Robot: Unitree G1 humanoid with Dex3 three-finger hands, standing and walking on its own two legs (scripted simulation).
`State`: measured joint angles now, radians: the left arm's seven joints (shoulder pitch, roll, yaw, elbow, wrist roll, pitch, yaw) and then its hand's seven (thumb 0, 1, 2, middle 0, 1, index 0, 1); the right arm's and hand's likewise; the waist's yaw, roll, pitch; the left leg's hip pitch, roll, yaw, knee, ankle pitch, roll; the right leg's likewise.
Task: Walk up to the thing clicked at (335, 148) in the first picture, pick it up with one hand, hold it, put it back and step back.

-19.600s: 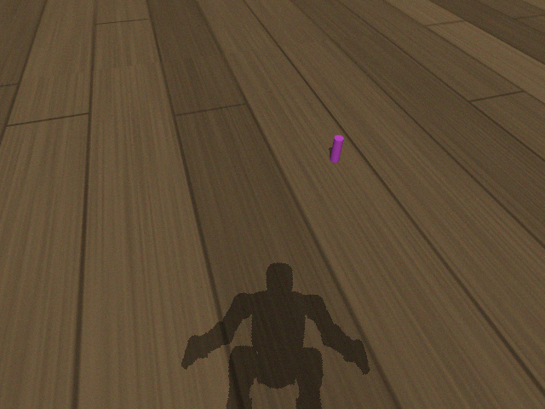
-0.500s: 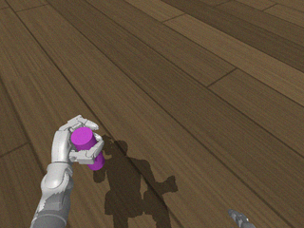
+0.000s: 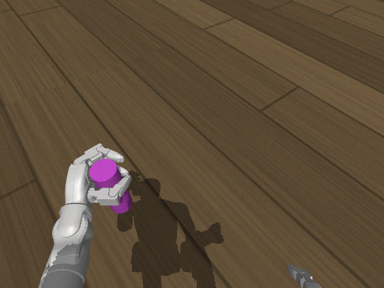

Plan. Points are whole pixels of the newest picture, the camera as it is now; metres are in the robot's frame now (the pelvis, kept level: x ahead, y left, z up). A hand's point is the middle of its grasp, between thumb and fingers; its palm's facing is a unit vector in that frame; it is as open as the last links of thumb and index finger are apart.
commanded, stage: hold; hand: left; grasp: from the side
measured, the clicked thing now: (113, 188) +0.33 +0.18 +0.01
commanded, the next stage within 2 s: crouch in 0.32 s
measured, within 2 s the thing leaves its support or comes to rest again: neither
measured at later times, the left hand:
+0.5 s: hand (113, 179) +0.33 +0.17 +0.05, palm faces +0.07 -1.00 -0.02, open 7.1 cm
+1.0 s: hand (128, 201) +0.36 +0.18 -0.14, palm faces +0.08 -1.00 -0.02, open 7.1 cm
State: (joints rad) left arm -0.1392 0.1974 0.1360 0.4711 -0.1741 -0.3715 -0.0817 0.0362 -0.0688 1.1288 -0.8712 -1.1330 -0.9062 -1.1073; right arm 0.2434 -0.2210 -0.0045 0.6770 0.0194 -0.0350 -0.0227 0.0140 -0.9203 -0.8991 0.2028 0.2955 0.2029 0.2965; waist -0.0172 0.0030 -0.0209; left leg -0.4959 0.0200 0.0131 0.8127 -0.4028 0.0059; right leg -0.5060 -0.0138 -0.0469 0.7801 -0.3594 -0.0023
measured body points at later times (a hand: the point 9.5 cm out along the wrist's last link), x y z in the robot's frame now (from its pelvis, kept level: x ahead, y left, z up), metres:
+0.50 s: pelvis +0.00 +0.00 +0.00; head +0.03 +0.00 +0.45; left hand +0.32 +0.22 +0.05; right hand +0.12 -0.25 -0.11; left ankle +0.01 +0.11 -0.71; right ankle +0.02 -0.12 -0.71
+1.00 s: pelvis -0.03 +0.00 -0.13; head +0.11 +0.02 +0.30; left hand +0.35 +0.23 -0.13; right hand +0.09 -0.27 -0.24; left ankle +0.01 +0.11 -0.71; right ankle +0.02 -0.12 -0.71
